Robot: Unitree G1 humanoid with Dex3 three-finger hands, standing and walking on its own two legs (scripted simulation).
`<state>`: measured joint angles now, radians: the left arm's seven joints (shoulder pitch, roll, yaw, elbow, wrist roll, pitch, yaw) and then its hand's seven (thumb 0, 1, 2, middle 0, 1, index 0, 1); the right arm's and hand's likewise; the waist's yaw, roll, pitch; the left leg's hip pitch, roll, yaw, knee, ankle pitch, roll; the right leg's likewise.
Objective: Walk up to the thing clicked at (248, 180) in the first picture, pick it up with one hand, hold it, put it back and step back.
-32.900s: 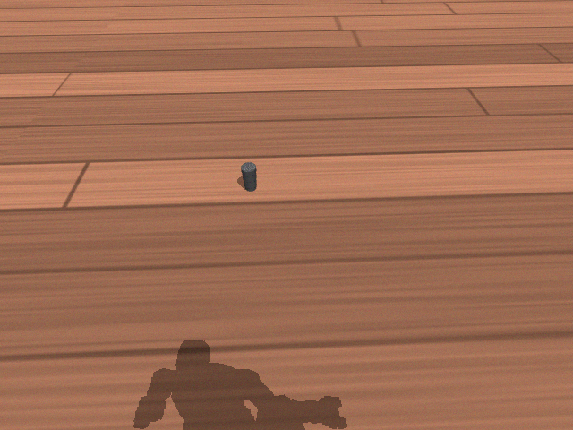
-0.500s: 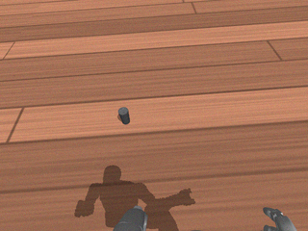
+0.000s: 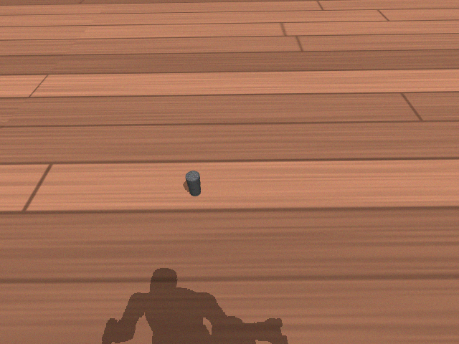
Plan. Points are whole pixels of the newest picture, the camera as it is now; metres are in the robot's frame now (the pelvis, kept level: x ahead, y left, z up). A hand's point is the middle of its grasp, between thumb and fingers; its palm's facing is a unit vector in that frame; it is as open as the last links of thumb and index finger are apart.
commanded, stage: step back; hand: left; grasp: from the side
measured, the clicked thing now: (194, 184) +1.01 +0.23 -0.69
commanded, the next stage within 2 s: stand in 0.60 s
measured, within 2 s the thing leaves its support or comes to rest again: neither
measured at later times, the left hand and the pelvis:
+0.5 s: hand out of the picture +0.12 +0.29 -0.15, palm faces +0.01 -0.93 -0.36, open 7.4 cm; pelvis +0.04 +0.03 +0.01, yaw +0 degrees
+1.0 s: hand out of the picture +0.13 +0.29 -0.13, palm faces -0.03 -0.94 -0.33, open 7.4 cm; pelvis +0.04 +0.04 +0.02, yaw +0 degrees
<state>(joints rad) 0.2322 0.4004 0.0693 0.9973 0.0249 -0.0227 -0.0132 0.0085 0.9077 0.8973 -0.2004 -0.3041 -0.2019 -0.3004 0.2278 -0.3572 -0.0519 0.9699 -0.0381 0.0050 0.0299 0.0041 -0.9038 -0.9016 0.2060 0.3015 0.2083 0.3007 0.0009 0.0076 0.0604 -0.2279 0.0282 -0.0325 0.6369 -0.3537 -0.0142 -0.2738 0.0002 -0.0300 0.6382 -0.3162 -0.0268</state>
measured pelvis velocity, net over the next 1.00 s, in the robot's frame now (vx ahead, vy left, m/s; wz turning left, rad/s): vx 0.04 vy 0.04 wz -0.01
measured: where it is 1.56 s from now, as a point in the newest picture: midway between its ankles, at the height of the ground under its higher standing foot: outside the picture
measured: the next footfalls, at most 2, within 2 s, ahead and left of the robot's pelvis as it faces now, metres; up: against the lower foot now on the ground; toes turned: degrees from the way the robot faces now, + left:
left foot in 0.26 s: +0.11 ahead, +0.16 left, +0.00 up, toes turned +3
